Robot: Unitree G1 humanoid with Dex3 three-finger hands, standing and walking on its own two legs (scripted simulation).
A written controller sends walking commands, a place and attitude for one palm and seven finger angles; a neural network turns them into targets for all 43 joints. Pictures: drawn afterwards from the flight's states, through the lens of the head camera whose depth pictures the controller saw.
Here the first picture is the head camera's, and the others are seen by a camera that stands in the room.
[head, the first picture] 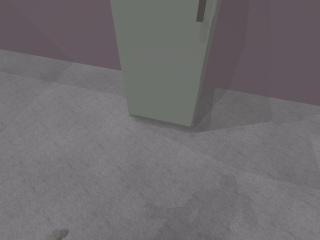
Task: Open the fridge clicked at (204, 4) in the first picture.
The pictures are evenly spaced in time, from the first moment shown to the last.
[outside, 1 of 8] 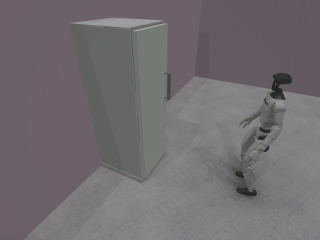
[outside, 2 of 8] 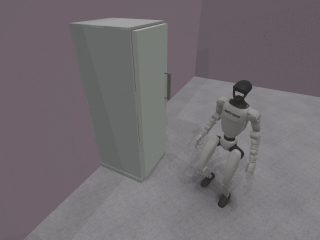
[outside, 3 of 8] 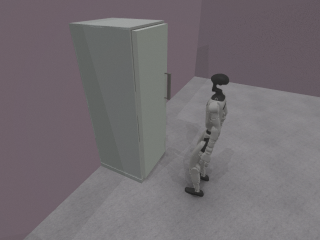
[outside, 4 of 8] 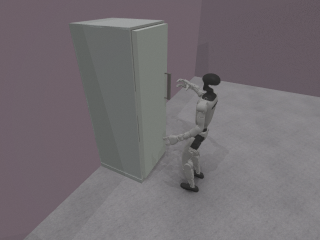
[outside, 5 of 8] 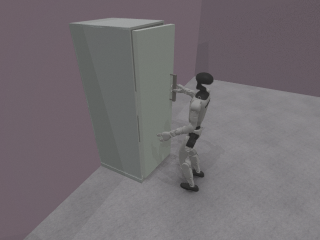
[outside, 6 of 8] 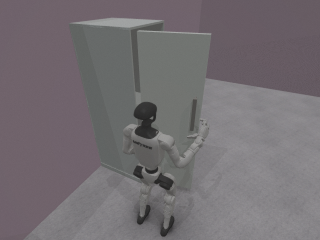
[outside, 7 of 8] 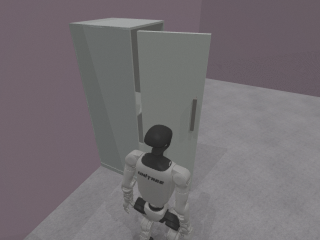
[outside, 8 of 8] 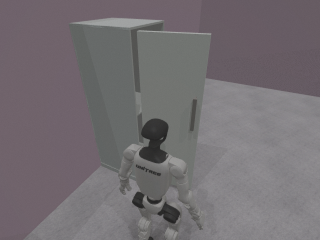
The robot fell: no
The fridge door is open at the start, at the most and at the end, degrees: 0 85 79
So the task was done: yes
